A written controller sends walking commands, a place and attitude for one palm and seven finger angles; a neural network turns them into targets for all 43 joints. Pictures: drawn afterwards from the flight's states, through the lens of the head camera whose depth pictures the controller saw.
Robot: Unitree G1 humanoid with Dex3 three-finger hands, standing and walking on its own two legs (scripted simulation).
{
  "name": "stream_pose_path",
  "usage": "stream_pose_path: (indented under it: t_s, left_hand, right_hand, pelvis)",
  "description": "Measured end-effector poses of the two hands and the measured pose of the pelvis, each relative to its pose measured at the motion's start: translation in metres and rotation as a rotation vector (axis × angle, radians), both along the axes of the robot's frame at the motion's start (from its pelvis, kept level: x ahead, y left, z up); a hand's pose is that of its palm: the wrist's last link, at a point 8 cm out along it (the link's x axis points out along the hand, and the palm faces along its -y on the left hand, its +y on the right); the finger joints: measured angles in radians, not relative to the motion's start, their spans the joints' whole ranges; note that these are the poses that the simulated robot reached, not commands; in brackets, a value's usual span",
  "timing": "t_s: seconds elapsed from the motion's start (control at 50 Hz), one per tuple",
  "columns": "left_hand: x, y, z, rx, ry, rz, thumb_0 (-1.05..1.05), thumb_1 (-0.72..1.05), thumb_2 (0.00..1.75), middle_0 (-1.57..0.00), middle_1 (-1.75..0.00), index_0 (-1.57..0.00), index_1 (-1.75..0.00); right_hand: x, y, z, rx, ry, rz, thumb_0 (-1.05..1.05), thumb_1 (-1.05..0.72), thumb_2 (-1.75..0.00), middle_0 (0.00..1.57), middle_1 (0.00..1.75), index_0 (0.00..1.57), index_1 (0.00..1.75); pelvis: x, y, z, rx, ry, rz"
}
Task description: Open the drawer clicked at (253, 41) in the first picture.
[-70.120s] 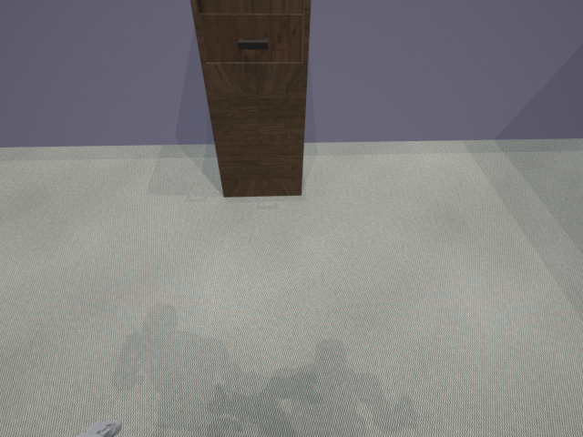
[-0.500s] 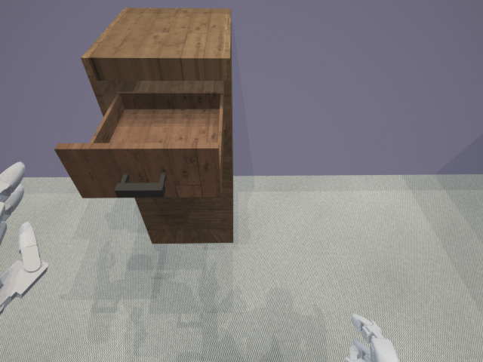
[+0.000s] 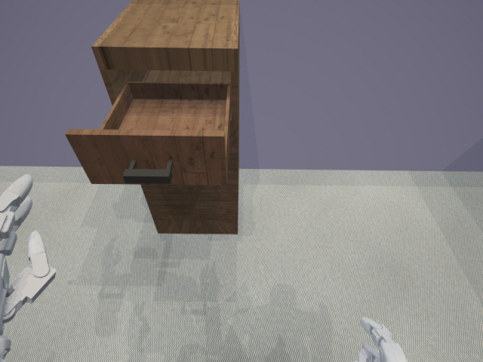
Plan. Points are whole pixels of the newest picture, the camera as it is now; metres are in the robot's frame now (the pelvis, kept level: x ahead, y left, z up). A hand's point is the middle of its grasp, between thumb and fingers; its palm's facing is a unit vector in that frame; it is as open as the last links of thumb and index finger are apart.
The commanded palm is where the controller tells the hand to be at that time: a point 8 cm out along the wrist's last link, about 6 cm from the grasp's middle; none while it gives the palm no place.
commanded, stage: let the arm hang, fingers relaxed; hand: left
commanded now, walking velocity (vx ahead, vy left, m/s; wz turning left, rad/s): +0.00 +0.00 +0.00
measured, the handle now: (149, 170) +0.52 +0.24 +0.00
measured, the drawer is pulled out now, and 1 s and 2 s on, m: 0.30 0.30 0.30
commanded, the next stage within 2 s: look to check the result in 1.10 s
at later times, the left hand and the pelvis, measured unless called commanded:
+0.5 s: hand out of the picture -0.01 +0.20 -0.16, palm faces +0.05 -0.97 -0.25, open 7.2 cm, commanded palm none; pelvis -0.01 +0.00 +0.00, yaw +3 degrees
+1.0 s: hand out of the picture +0.00 +0.17 -0.16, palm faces +0.04 -0.98 -0.21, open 7.3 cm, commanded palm none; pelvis -0.01 +0.00 +0.01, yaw +2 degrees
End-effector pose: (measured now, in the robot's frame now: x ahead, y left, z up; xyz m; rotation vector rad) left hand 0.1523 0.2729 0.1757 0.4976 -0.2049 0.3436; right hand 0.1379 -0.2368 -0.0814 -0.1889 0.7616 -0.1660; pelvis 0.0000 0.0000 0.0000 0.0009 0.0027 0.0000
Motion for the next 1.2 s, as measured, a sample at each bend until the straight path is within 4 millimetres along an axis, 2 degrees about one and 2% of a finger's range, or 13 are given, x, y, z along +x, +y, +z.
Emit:
stream_pose_path:
  t_s: [0.04, 0.08, 0.12, 0.16, 0.2, 0.24, 0.28, 0.44, 0.56, 0.68, 0.86, 0.98, 1.2]
  left_hand:
    - [0.008, 0.005, -0.032, -0.005, 0.105, -0.016, 0.01, 0.89, 0.90, -0.20, -0.30, -0.21, -0.31]
    - [0.017, 0.011, -0.090, -0.092, 0.334, 0.022, 0.00, 0.89, 0.90, -0.20, -0.30, -0.21, -0.31]
    - [0.014, 0.008, -0.155, -0.196, 0.588, 0.070, 0.00, 0.90, 0.90, -0.20, -0.30, -0.20, -0.30]
    - [-0.002, -0.005, -0.212, -0.280, 0.807, 0.093, 0.01, 0.90, 0.90, -0.20, -0.30, -0.20, -0.30]
    - [-0.030, -0.026, -0.258, -0.357, 0.999, 0.094, 0.01, 0.90, 0.90, -0.20, -0.30, -0.20, -0.30]
    - [-0.064, -0.048, -0.288, -0.430, 1.169, 0.081, 0.01, 0.90, 0.90, -0.20, -0.30, -0.20, -0.30]
    - [-0.094, -0.060, -0.306, -0.506, 1.271, 0.112, 0.00, 0.93, 0.90, -0.20, -0.30, -0.20, -0.30]
    - [-0.159, -0.033, -0.311, -0.521, 1.458, 0.263, -0.01, 0.97, 0.90, -0.21, -0.30, -0.21, -0.30]
    - [-0.180, -0.021, -0.302, -0.497, 1.521, 0.319, 0.00, 0.93, 0.90, -0.20, -0.30, -0.20, -0.30]
    - [-0.177, -0.023, -0.299, -0.488, 1.518, 0.318, 0.01, 0.91, 0.90, -0.20, -0.30, -0.20, -0.30]
    - [-0.159, -0.041, -0.305, -0.510, 1.487, 0.261, 0.01, 0.91, 0.90, -0.20, -0.30, -0.20, -0.30]
    - [-0.155, -0.050, -0.307, -0.523, 1.492, 0.247, 0.01, 0.91, 0.90, -0.20, -0.30, -0.20, -0.30]
    - [-0.161, -0.048, -0.308, -0.521, 1.517, 0.266, 0.01, 0.91, 0.90, -0.20, -0.30, -0.20, -0.30]
  right_hand:
    - [0.003, 0.001, -0.007, 0.004, 0.001, 0.043, 0.01, -0.90, -0.90, 0.20, 0.30, 0.20, 0.30]
    - [0.001, 0.003, -0.021, 0.016, 0.059, 0.072, 0.01, -0.90, -0.90, 0.20, 0.30, 0.20, 0.30]
    - [-0.005, 0.004, -0.035, 0.030, 0.115, 0.082, 0.01, -0.90, -0.90, 0.20, 0.30, 0.20, 0.30]
    - [-0.014, 0.005, -0.046, 0.042, 0.165, 0.085, 0.01, -0.90, -0.90, 0.20, 0.30, 0.20, 0.30]
    - [-0.025, 0.005, -0.053, 0.052, 0.222, 0.069, 0.01, -0.90, -0.90, 0.20, 0.30, 0.20, 0.30]
    - [-0.040, 0.003, -0.055, 0.055, 0.282, 0.044, 0.01, -0.90, -0.90, 0.20, 0.30, 0.20, 0.30]
    - [-0.057, 0.002, -0.054, 0.045, 0.352, 0.025, 0.01, -0.90, -0.90, 0.20, 0.30, 0.20, 0.30]
    - [-0.119, -0.001, -0.052, 0.016, 0.577, -0.015, 0.00, -0.91, -0.90, 0.20, 0.30, 0.20, 0.30]
    - [-0.139, 0.005, -0.057, 0.041, 0.627, -0.035, 0.00, -0.91, -0.90, 0.20, 0.30, 0.20, 0.30]
    - [-0.144, 0.017, -0.063, 0.082, 0.629, -0.039, 0.00, -0.91, -0.90, 0.19, 0.30, 0.20, 0.30]
    - [-0.149, 0.028, -0.065, 0.114, 0.629, -0.050, 0.00, -0.91, -0.90, 0.20, 0.30, 0.20, 0.30]
    - [-0.156, 0.026, -0.064, 0.112, 0.647, -0.069, 0.00, -0.91, -0.90, 0.20, 0.30, 0.20, 0.30]
    - [-0.159, 0.013, -0.060, 0.085, 0.672, -0.095, 0.00, -0.91, -0.90, 0.20, 0.30, 0.20, 0.30]
  pelvis:
    - [-0.002, 0.004, -0.005, -0.001, 0.014, 0.023]
    - [-0.003, 0.006, -0.008, 0.011, 0.024, 0.039]
    - [-0.004, 0.005, -0.011, 0.025, 0.030, 0.050]
    - [-0.003, 0.000, -0.016, 0.049, 0.022, 0.047]
    - [-0.004, -0.003, -0.017, 0.039, 0.002, 0.042]
    - [-0.003, -0.005, -0.014, 0.023, -0.011, 0.050]
    - [-0.003, -0.006, -0.011, 0.014, -0.018, 0.052]
    - [-0.007, -0.005, 0.002, -0.011, -0.019, 0.050]
    - [-0.008, 0.001, 0.006, -0.008, -0.022, 0.044]
    - [-0.008, 0.003, 0.007, -0.001, -0.031, 0.038]
    - [-0.009, 0.001, 0.007, 0.002, -0.037, 0.032]
    - [-0.008, -0.001, 0.008, 0.003, -0.034, 0.029]
    - [-0.004, -0.004, 0.008, 0.000, -0.034, 0.027]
